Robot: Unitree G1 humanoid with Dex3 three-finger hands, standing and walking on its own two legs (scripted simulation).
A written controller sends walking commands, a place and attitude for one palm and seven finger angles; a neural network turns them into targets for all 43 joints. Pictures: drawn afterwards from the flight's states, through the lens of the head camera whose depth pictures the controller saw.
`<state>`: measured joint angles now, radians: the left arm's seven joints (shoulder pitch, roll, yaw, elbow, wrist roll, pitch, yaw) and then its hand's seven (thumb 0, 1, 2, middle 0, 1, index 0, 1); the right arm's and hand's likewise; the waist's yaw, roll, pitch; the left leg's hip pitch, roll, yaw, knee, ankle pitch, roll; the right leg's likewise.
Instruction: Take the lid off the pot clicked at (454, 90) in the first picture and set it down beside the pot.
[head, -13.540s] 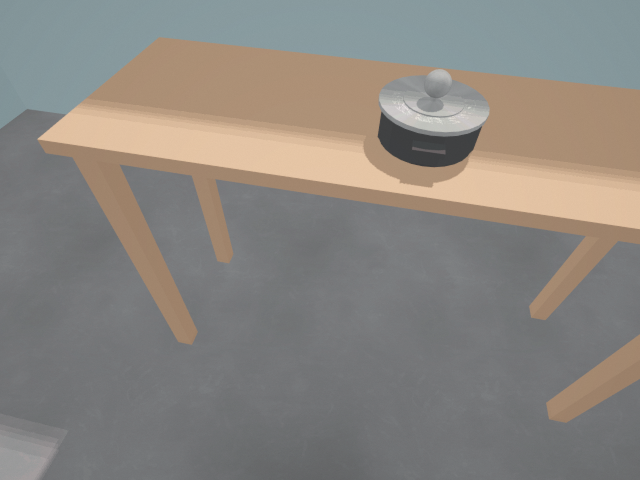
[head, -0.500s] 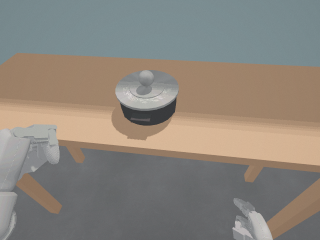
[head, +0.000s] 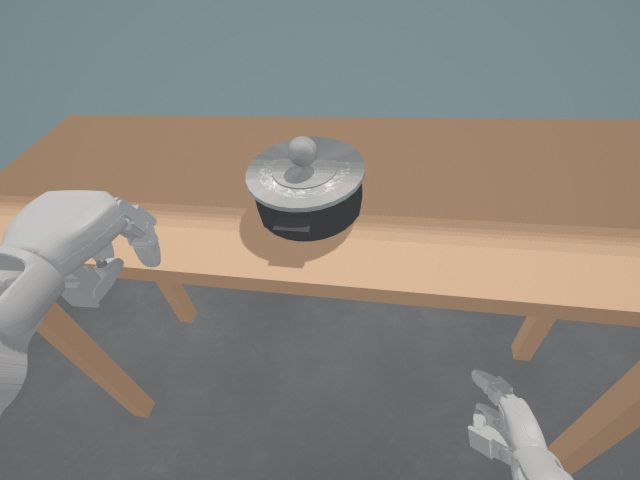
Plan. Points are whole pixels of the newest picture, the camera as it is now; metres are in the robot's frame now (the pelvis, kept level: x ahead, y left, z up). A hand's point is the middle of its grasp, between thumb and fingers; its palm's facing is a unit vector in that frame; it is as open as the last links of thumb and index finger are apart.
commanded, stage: reach forward and open the fingers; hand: left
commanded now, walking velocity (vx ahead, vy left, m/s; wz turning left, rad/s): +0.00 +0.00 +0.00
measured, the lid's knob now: (302, 151) +0.52 +0.11 +0.16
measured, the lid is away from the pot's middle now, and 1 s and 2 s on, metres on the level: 0.00 0.00 0.00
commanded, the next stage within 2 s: move the open hand above the knob in 0.46 s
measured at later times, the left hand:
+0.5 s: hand (142, 207) +0.30 +0.23 +0.23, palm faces -0.04 +0.00 -1.00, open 10.0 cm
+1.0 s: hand (185, 175) +0.35 +0.20 +0.24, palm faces -0.08 -0.04 -1.00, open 10.1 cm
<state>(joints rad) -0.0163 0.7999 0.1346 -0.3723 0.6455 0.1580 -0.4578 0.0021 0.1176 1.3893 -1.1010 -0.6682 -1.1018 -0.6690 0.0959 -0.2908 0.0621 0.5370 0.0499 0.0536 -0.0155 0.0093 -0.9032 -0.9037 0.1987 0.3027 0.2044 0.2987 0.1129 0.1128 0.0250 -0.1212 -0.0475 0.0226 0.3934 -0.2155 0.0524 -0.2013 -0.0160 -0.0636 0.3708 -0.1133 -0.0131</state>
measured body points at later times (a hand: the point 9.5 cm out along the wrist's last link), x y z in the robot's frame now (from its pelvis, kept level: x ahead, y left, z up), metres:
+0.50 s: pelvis -0.02 -0.01 +0.00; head -0.02 -0.06 +0.45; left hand +0.30 +0.23 +0.28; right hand +0.20 -0.23 -0.09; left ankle +0.00 +0.09 -0.74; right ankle +0.06 -0.11 -0.74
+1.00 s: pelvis +0.00 -0.01 +0.00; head +0.00 -0.06 +0.45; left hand +0.35 +0.20 +0.29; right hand +0.22 -0.23 -0.09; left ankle +0.00 +0.09 -0.74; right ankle +0.06 -0.11 -0.74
